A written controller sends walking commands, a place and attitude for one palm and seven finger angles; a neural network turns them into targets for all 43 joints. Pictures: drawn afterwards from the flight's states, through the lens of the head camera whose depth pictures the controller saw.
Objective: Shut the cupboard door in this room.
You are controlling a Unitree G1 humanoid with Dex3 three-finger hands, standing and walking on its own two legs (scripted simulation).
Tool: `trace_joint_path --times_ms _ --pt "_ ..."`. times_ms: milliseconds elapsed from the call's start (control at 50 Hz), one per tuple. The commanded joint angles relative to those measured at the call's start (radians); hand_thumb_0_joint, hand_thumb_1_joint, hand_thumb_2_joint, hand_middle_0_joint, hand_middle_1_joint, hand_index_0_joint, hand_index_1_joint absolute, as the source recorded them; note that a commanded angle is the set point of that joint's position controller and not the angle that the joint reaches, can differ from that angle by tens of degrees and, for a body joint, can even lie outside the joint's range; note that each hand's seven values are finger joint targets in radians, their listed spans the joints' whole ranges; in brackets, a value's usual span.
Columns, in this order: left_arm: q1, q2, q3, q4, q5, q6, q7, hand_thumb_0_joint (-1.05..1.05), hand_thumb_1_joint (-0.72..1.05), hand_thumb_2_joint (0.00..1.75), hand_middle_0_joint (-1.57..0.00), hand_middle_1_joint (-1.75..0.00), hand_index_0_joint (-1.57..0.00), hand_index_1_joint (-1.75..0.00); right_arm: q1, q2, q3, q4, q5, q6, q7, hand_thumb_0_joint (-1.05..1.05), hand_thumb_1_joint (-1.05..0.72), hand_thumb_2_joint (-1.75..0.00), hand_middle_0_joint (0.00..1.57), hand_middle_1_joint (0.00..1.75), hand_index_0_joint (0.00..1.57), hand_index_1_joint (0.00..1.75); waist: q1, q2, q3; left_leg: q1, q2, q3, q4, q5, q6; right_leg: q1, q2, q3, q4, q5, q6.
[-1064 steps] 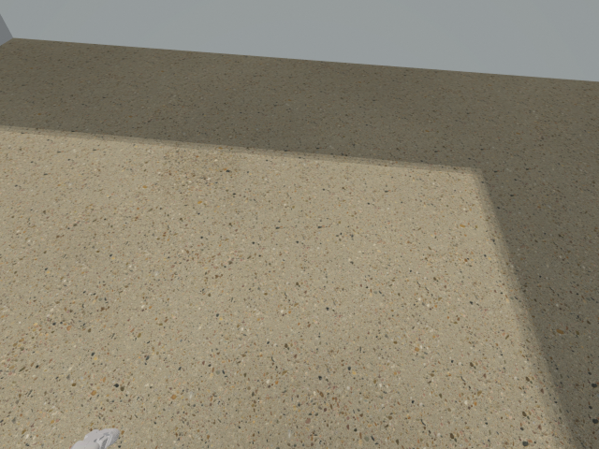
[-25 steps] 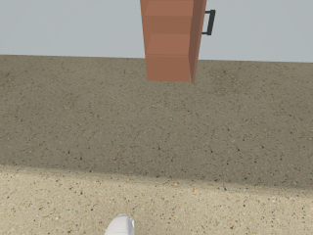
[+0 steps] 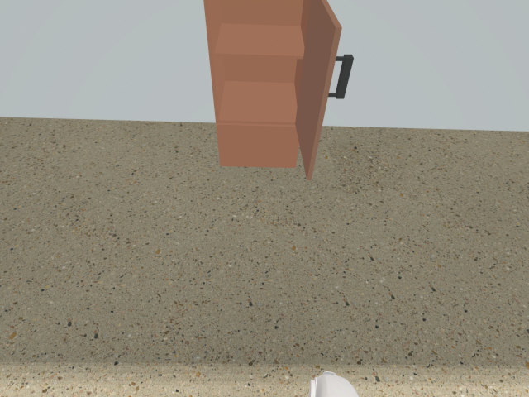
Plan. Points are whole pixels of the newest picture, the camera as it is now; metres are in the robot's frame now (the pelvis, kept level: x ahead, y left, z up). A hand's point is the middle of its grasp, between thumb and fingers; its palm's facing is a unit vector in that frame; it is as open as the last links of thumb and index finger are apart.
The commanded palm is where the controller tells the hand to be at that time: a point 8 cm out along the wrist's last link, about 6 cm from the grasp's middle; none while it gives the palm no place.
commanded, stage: turn or walk to find it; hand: left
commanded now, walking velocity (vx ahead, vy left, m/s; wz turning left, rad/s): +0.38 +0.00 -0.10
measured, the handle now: (337, 77) +1.03 -0.18 -0.03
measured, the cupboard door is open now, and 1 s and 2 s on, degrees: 94 94 94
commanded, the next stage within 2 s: stand and wait in 0.38 s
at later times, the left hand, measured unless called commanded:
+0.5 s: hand (205, 349) +0.23 +0.12 -0.16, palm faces +0.02 -0.97 -0.24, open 7.1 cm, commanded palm none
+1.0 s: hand (208, 303) +0.33 +0.14 -0.19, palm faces +0.01 -0.98 -0.20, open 7.3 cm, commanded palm none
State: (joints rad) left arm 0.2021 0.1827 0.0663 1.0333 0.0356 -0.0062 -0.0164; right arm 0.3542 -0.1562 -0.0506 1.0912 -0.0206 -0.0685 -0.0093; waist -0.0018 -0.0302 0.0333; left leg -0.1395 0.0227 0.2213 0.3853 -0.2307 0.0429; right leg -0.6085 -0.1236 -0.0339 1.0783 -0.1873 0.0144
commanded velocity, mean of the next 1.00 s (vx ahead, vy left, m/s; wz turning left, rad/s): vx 0.14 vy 0.00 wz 0.00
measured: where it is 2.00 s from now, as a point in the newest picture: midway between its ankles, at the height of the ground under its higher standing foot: (280, 372)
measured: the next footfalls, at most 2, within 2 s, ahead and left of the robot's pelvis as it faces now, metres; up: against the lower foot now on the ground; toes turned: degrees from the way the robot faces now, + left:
right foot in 0.22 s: +0.21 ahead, -0.17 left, +0.00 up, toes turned -11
left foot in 0.66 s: +0.41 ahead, +0.06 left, +0.00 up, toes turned +8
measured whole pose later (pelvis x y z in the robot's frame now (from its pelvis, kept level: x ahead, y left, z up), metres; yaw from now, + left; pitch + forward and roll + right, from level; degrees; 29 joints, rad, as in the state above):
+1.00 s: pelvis +0.31 -0.04 -0.01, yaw -1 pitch -2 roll +2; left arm 0.25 0.15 0.01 1.13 0.03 -0.01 0.04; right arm 0.16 -0.15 -0.04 1.09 -0.01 -0.01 -0.02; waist 0.01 -0.03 0.03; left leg -0.27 0.00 0.17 0.49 -0.19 0.05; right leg -0.23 -0.10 -0.05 0.55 -0.27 0.03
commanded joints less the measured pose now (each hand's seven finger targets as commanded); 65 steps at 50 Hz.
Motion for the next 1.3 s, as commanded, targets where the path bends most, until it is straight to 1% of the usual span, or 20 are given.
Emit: trace_joint_path --times_ms 0,120,160,180,200,220,280,340,460,580,620,640,660,700,760,880,960,1020,1100,1280 --pt "-0.074 0.012 -0.004 -0.079 -0.008 -0.007 -0.014 0.00 0.90 0.90 -0.20 -0.30 -0.20 -0.30 0.071 -0.123 -0.032 -0.032 -0.002 -0.024 0.000 0.00 -0.90 -0.90 0.20 0.30 0.20 0.30 -0.019 0.114 0.074 -0.025 0.297 -0.176 -0.237 0.066 0.111 0.000 -0.033 -0.019 -0.208 0.026 0.014" --pt "-0.138 0.021 -0.005 -0.098 -0.007 -0.028 -0.016 0.00 0.90 0.90 -0.20 -0.30 -0.20 -0.30 0.115 -0.132 -0.034 0.004 -0.012 -0.004 0.000 0.00 -0.90 -0.90 0.20 0.30 0.20 0.30 -0.035 0.141 0.079 0.014 0.301 -0.145 -0.127 0.149 0.084 0.165 0.030 -0.095 -0.450 -0.032 -0.011" --pt "0.032 0.060 0.004 -0.039 -0.003 -0.044 -0.012 0.00 0.90 0.90 -0.20 -0.30 -0.20 -0.30 0.106 -0.132 -0.032 0.008 -0.005 0.000 0.000 0.00 -0.90 -0.90 0.20 0.30 0.20 0.30 0.048 0.073 -0.029 0.013 0.234 -0.071 0.107 0.321 0.030 0.424 0.088 -0.141 -0.595 0.003 -0.034" --pt "0.198 0.130 0.020 0.014 0.000 -0.057 -0.003 0.00 0.90 0.90 -0.20 -0.30 -0.20 -0.30 0.098 -0.117 -0.029 0.004 0.002 -0.003 0.009 0.00 -0.90 -0.90 0.20 0.30 0.20 0.30 0.121 -0.027 -0.134 -0.133 0.186 -0.030 0.352 0.271 -0.007 0.682 -0.006 -0.028 -0.625 -0.007 -0.075" --pt "0.357 0.258 0.049 0.057 -0.002 -0.070 0.014 0.00 0.90 0.90 -0.20 -0.30 -0.20 -0.30 0.093 -0.051 -0.011 -0.035 0.013 -0.006 0.017 0.00 -0.90 -0.90 0.20 0.30 0.20 0.30 0.159 -0.305 -0.218 -0.424 0.047 -0.001 0.673 -0.250 -0.050 0.896 -0.286 0.386 -0.707 0.069 -0.167" --pt "0.337 0.284 0.057 0.067 -0.023 -0.070 0.020 0.00 0.90 0.90 -0.20 -0.30 -0.20 -0.30 0.043 -0.081 -0.010 -0.062 0.016 0.003 0.014 0.00 -0.90 -0.90 0.20 0.30 0.20 0.30 0.138 -0.267 -0.237 -0.521 0.036 -0.147 0.842 -0.345 -0.043 0.892 -0.349 0.500 -0.781 0.112 -0.206" --pt "0.116 0.144 0.017 0.010 -0.025 -0.069 0.025 0.00 0.90 0.90 -0.20 -0.30 -0.20 -0.30 -0.055 -0.062 -0.022 -0.060 0.002 0.013 0.014 0.00 -0.90 -0.90 0.20 0.30 0.20 0.30 0.054 -0.007 -0.014 -0.533 0.142 -0.218 0.892 -0.096 -0.045 0.559 -0.256 0.260 -0.832 -0.019 -0.168" --pt "0.093 0.074 -0.006 0.019 -0.015 -0.082 0.028 0.00 0.90 0.90 -0.20 -0.30 -0.20 -0.30 0.009 -0.032 -0.018 -0.033 -0.008 0.040 0.022 0.00 -0.90 -0.90 0.20 0.30 0.20 0.30 -0.005 -0.081 0.024 -0.446 0.146 -0.182 0.786 -0.023 -0.070 0.423 -0.179 0.100 -0.884 0.042 -0.136" --pt "0.110 0.081 -0.021 0.031 -0.017 -0.091 0.033 0.00 0.90 0.90 -0.20 -0.30 -0.20 -0.30 -0.110 -0.026 -0.004 -0.086 -0.002 0.050 0.033 0.00 -0.90 -0.90 0.20 0.30 0.20 0.30 -0.014 -0.096 0.056 -0.410 0.120 -0.131 0.489 0.046 -0.092 0.432 -0.133 -0.035 -0.847 0.401 -0.148" --pt "0.146 0.113 -0.020 0.075 -0.018 -0.071 0.046 0.00 0.90 0.90 -0.20 -0.30 -0.20 -0.30 -0.177 -0.050 0.014 -0.095 0.002 0.033 0.025 0.00 -0.90 -0.90 0.20 0.30 0.20 0.30 -0.001 -0.087 0.020 -0.223 0.065 -0.114 0.218 0.091 -0.064 0.529 -0.131 -0.035 -0.725 0.548 -0.117" --pt "0.166 0.093 -0.028 0.087 -0.022 -0.057 0.050 0.00 0.90 0.90 -0.20 -0.30 -0.20 -0.30 -0.059 -0.103 0.006 -0.051 -0.004 0.023 0.015 0.00 -0.90 -0.90 0.20 0.30 0.20 0.30 -0.041 0.010 -0.058 0.017 0.081 -0.135 0.096 0.408 -0.053 0.472 -0.067 -0.073 -0.535 0.426 -0.052" --pt "0.208 0.061 -0.036 0.087 -0.028 -0.053 0.053 0.00 0.90 0.90 -0.20 -0.30 -0.20 -0.30 0.014 -0.168 -0.005 -0.036 -0.009 0.017 0.007 0.00 -0.90 -0.90 0.20 0.30 0.20 0.30 -0.055 0.142 -0.140 0.203 0.217 -0.251 0.113 0.733 0.008 0.348 0.002 -0.107 -0.404 0.176 -0.012" --pt "0.263 0.026 -0.048 0.093 -0.037 -0.048 0.053 0.00 0.90 0.90 -0.20 -0.30 -0.20 -0.30 0.043 -0.212 -0.010 -0.022 -0.001 0.022 -0.002 0.00 -0.90 -0.90 0.20 0.30 0.20 0.30 -0.045 0.300 -0.216 0.293 0.369 -0.387 0.091 0.969 0.106 0.267 0.068 -0.103 -0.233 -0.348 0.015" --pt "0.213 0.041 -0.049 0.097 -0.035 -0.026 0.058 0.00 0.90 0.90 -0.20 -0.30 -0.20 -0.30 -0.059 -0.202 -0.002 -0.033 0.009 0.034 -0.022 0.00 -0.90 -0.90 0.20 0.30 0.20 0.30 -0.024 0.316 -0.179 0.141 0.378 -0.406 -0.001 0.754 0.151 0.262 0.038 0.001 -0.090 -0.468 0.018" --pt "0.157 0.006 -0.049 0.102 -0.028 -0.018 0.045 0.00 0.90 0.90 -0.20 -0.30 -0.20 -0.30 -0.143 -0.137 0.007 -0.041 0.004 0.035 -0.019 0.00 -0.90 -0.90 0.20 0.30 0.20 0.30 -0.004 0.156 -0.090 -0.003 0.289 -0.320 -0.052 0.490 0.118 0.283 0.013 0.004 -0.200 -0.359 0.019" --pt "0.193 -0.024 -0.053 0.109 -0.015 0.004 0.049 0.00 0.90 0.90 -0.20 -0.30 -0.20 -0.30 -0.172 -0.112 -0.006 -0.038 0.006 0.041 -0.014 0.00 -0.90 -0.90 0.20 0.30 0.20 0.30 0.021 0.121 -0.059 -0.126 0.245 -0.285 -0.135 0.057 0.093 0.379 0.023 -0.028 -0.411 -0.197 0.022" --pt "0.185 0.032 -0.060 0.114 -0.010 -0.008 0.051 0.00 0.90 0.90 -0.20 -0.30 -0.20 -0.30 -0.162 -0.072 0.004 -0.027 0.017 0.055 -0.005 0.00 -0.90 -0.90 0.20 0.30 0.20 0.30 0.019 0.036 0.041 -0.181 0.126 -0.227 -0.088 -0.158 -0.016 0.405 -0.014 0.036 -0.726 -0.077 0.003" --pt "0.117 0.062 -0.061 0.088 -0.015 -0.016 0.046 0.00 0.90 0.90 -0.20 -0.30 -0.20 -0.30 -0.112 -0.063 0.009 -0.009 0.013 0.067 -0.001 0.00 -0.90 -0.90 0.20 0.30 0.20 0.30 -0.011 -0.111 0.115 -0.068 0.082 -0.187 -0.035 -0.074 -0.042 0.221 -0.042 0.091 -0.810 -0.221 -0.021" --pt "0.129 0.059 -0.062 0.084 -0.026 -0.023 0.050 0.00 0.90 0.90 -0.20 -0.30 -0.20 -0.30 -0.047 -0.066 0.024 0.027 0.014 0.050 -0.004 0.00 -0.90 -0.90 0.20 0.30 0.20 0.30 -0.008 -0.001 0.051 -0.024 0.107 -0.191 -0.068 0.052 -0.035 0.325 -0.018 0.060 -0.779 -0.053 -0.019" --pt "0.172 0.037 -0.061 0.100 -0.033 -0.026 0.059 0.00 0.90 0.90 -0.20 -0.30 -0.20 -0.30 0.010 -0.039 0.034 0.065 0.015 0.045 -0.015 0.00 -0.90 -0.90 0.20 0.30 0.20 0.30 0.002 0.021 0.027 -0.017 0.110 -0.181 -0.066 0.123 -0.039 0.414 -0.016 0.042 -0.777 0.069 -0.028"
